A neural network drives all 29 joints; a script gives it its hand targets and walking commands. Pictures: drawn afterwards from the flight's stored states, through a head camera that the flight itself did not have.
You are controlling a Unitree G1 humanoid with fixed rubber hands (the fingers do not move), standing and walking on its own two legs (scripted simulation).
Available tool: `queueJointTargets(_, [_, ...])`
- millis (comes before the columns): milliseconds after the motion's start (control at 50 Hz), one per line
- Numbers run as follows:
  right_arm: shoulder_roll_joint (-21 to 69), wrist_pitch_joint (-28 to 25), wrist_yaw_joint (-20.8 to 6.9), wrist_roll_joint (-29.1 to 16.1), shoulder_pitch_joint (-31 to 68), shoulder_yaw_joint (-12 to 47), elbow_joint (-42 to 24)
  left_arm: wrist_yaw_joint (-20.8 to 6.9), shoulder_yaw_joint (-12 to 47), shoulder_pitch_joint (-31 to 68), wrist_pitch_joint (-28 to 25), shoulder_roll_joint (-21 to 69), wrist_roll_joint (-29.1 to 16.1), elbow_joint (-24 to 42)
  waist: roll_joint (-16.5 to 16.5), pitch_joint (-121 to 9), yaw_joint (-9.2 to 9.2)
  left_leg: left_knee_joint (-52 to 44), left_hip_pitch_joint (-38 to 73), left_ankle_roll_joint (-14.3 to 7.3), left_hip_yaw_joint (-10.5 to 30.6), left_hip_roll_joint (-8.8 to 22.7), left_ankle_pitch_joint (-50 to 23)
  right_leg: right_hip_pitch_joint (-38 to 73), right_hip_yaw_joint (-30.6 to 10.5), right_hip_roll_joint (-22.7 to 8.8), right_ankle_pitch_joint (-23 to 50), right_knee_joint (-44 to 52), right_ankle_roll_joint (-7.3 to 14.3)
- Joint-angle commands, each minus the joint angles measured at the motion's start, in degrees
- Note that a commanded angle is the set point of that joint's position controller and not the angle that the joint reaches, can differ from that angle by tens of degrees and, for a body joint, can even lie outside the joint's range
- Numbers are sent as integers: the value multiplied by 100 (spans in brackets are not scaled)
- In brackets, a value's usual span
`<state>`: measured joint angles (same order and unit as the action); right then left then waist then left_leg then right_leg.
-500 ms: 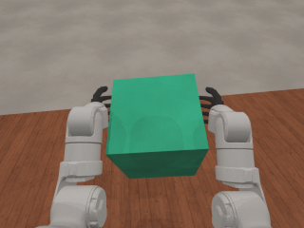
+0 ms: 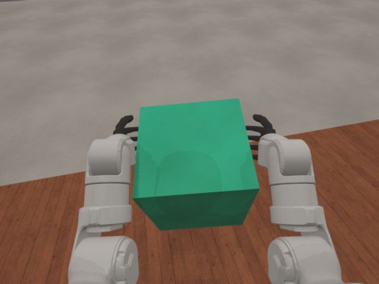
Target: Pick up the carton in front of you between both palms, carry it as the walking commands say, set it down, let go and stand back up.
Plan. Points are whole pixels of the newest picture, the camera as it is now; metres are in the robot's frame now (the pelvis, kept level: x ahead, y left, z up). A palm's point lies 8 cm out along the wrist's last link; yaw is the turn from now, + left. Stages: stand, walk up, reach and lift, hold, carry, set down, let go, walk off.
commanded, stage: carry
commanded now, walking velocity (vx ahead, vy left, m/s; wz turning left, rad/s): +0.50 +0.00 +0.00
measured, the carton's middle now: (195, 171) +0.37 -0.02 +0.04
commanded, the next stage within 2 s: none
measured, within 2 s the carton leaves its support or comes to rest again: neither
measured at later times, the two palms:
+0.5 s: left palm (121, 86) +0.64 +0.18 +0.11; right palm (218, 82) +0.64 -0.11 +0.10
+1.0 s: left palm (144, 52) +0.94 +0.13 +0.07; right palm (217, 53) +0.91 -0.15 +0.06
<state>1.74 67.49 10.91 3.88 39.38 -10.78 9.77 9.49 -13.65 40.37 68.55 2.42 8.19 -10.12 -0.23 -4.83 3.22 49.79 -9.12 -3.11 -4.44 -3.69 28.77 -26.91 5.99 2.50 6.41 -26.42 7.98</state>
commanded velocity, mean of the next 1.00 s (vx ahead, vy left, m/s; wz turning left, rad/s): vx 0.50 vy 0.00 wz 0.00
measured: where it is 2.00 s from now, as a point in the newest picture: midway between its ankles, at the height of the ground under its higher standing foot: (185, 161)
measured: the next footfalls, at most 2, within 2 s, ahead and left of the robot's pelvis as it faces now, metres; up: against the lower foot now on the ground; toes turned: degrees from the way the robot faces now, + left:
left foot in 0.50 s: +0.44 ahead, +0.08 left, -0.04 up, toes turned +1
right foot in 1.04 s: +0.75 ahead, -0.06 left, -0.09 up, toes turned -3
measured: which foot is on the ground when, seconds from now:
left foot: up 0.00-0.48, down 0.50-1.00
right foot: down 0.00-0.50, up 0.52-1.00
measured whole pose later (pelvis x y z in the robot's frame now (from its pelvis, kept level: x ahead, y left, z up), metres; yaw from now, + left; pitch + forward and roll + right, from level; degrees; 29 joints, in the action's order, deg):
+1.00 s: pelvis +0.57 +0.01 -0.06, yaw +0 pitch +5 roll +1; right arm 3.6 70.4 10.3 5.4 38.4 -9.7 7.8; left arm 10.1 -14.2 39.9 69.1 2.5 8.1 -7.8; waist 0.7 -4.5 4.7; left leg 34.3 -6.1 -4.0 -3.6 -4.6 24.3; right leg -31.1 4.8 1.2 8.8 -26.0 5.0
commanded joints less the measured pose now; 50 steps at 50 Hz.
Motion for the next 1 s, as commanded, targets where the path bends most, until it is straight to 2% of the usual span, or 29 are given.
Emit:
queueJointTargets(0, [6633,-19,-1984,-2628,3928,3380,108,-1659,3052,3221,-116,5778,-2335,-347,1705,-3170,-643,3231,-3168,197,505,-161,891,5044,-3740,-2731,2243,-608,1316])
queueJointTargets(20, [6582,-48,-1954,-2629,4081,3348,-65,-1708,3068,3190,-139,6042,-2470,-377,1193,-2968,-691,3231,-3414,63,697,156,576,4534,-3805,-2412,114,-216,1197])
queueJointTargets(40, [6705,-77,-1875,-2606,4271,3442,-488,-1764,3128,3341,-151,6265,-2608,-66,776,-2633,-620,2957,-3445,3,715,272,222,3896,-3437,-2035,-511,25,944])
queueJointTargets(60, [6710,-115,-1797,-2607,4493,3369,-712,-1808,3274,3934,-171,6504,-2837,309,342,-2335,-545,2545,-3343,27,665,398,-58,3315,-3078,-1897,-323,168,780])
queueJointTargets(80, [6768,-138,-1710,-2583,4467,3367,-816,-1820,3429,4179,-169,6657,-3022,493,197,-2248,-488,2161,-3096,60,699,524,-227,2837,-2798,-1818,-359,268,711])
queueJointTargets(120, [6777,-179,-1570,-2488,4283,3379,-970,-1814,3585,4329,-198,6836,-3237,736,315,-2306,-463,1665,-2825,142,553,545,-443,2514,-2454,-1688,-129,316,637])
queueJointTargets(180, [6734,-233,-1440,-2322,3843,3479,-1052,-1805,3733,4119,-236,6893,-3330,886,569,-2468,-558,1058,-3195,212,441,590,-1035,2999,-2048,-1589,1266,78,547])
queueJointTargets(240, [6618,-287,-1369,-2193,3644,3610,-1163,-1805,3880,3924,-270,6801,-3329,1010,584,-2491,-691,397,-3425,235,337,571,-1807,3436,-1672,-1399,2283,-190,398])
queueJointTargets(320, [6302,-261,-1317,-2124,3665,3746,-1411,-1777,4041,3823,-244,6518,-3346,1202,567,-2285,-893,-916,-3270,158,63,322,-2798,3724,-1311,-1002,2501,-453,302])
queueJointTargets(380, [5957,-127,-1341,-2009,3416,3677,-1263,-1752,4011,3476,-167,6280,-3277,953,542,-2065,-1064,-2048,-2803,18,-115,134,-3559,3728,-1130,-857,2044,-827,318])
queueJointTargets(400, [5855,-87,-1368,-1968,3351,3609,-1153,-1755,3982,3383,-146,6211,-3242,806,578,-1990,-1044,-2368,-2507,-79,-108,119,-3773,3597,-1099,-866,1832,-1012,295])
queueJointTargets(420, [5768,-49,-1397,-1919,3294,3519,-1019,-1766,3940,3314,-124,6179,-3209,630,578,-1980,-894,-2669,-1919,-185,-130,103,-3909,3318,-1000,-844,1830,-1358,190])
queueJointTargets(440, [5695,-23,-1428,-1855,3214,3414,-851,-1786,3896,3316,-103,6166,-3189,456,487,-2062,-603,-3015,-1013,-258,-286,53,-4186,2888,-753,-745,1908,-1927,6])
queueJointTargets(460, [5599,-3,-1466,-1794,3171,3301,-700,-1808,3867,3382,-88,6169,-3163,287,303,-2255,-326,-2923,137,-261,-190,301,-4530,2137,-512,-591,1160,-2727,-164])
queueJointTargets(480, [5483,18,-1516,-1771,3129,3166,-559,-1832,3805,3465,-76,6154,-3153,139,-248,-2500,-259,-2057,1467,-328,852,1365,-6354,737,-405,-379,-1380,-3738,-320])
queueJointTargets(500, [5288,27,-1523,-1677,3283,2962,-350,-1831,3746,3642,-4,6319,-3157,-73,-1468,-3001,-115,-1535,3121,-1293,2848,2677,-7269,-1003,-480,313,-4242,-5077,-664])
queueJointTargets(520, [5343,25,-1549,-1764,3268,2994,-323,-1819,3644,3695,15,6340,-3146,-52,-1541,-3299,72,-1874,3316,-1800,3697,2825,-4814,-1847,-731,174,-4327,-5778,-601])
queueJointTargets(540, [5668,16,-1599,-1967,3490,3063,-456,-1802,3635,3957,11,6400,-3174,97,-1021,-2909,75,-2229,2671,-1578,3527,2391,-3399,-2027,-790,-45,-4005,-5620,-482])
queueJointTargets(560, [5950,8,-1650,-2177,3892,3164,-658,-1775,3595,4135,2,6508,-3161,153,-498,-2507,40,-2456,1994,-1306,3184,2142,-3000,-1962,-762,-203,-3589,-5237,-483])
queueJointTargets(580, [6174,6,-1695,-2391,4305,3250,-877,-1736,3498,4168,-17,6539,-3116,197,-271,-2253,-55,-2587,1438,-1157,2888,2004,-3127,-1804,-760,-338,-3310,-4802,-523])
queueJointTargets(600, [6374,-2,-1724,-2580,4599,3358,-985,-1689,3435,4136,-26,6575,-3064,249,-216,-2202,-163,-2693,982,-1084,2681,1953,-3057,-1493,-796,-419,-3143,-4486,-551])
queueJointTargets(640, [6630,-27,-1755,-2810,4779,3479,-1146,-1598,3374,3998,-39,6641,-2967,330,-343,-2187,-204,-2832,677,-1020,2316,1803,-3144,-1264,-683,-455,-2912,-4017,-629])
queueJointTargets(680, [6698,-23,-1763,-2866,4708,3492,-1233,-1524,3390,3893,-59,6689,-2909,439,-464,-2236,-134,-2763,951,-1018,2053,1734,-3903,-1496,-607,-498,-2548,-3564,-680])
queueJointTargets(740, [6677,-10,-1762,-2876,4557,3532,-1353,-1434,3475,3727,-73,6630,-2810,601,-526,-2330,-9,-2554,1518,-872,1660,1620,-5197,-1818,-482,-492,-1834,-2949,-664])
queueJointTargets(800, [6559,15,-1751,-2867,4538,3607,-1519,-1368,3618,3639,-44,6526,-2763,747,-608,-2269,81,-2367,1860,-707,1285,1368,-5802,-1819,-379,-386,-1051,-2225,-571])
queueJointTargets(860, [6447,78,-1762,-2757,4186,3599,-1283,-1375,3656,3404,28,6406,-2680,604,-576,-2081,255,-2127,2147,-642,1038,1104,-5960,-1691,-118,-146,-442,-1246,-489])
queueJointTargets(920, [6394,64,-1835,-2673,3942,3542,-891,-1480,3553,3199,80,6325,-2569,261,-609,-1835,352,-1825,2097,-592,910,996,-5589,-1109,6,5,230,-143,-373])
queueJointTargets(940, [6356,34,-1869,-2661,3981,3505,-789,-1526,3474,3204,72,6317,-2526,148,-636,-1779,280,-1622,1894,-519,832,982,-5470,-654,-2,21,426,190,-288])
queueJointTargets(980, [6474,9,-1923,-2708,4022,3511,-555,-1606,3290,2967,57,6258,-2428,-198,-561,-1955,-140,-638,1234,-267,490,902,-5655,930,187,79,762,680,-146])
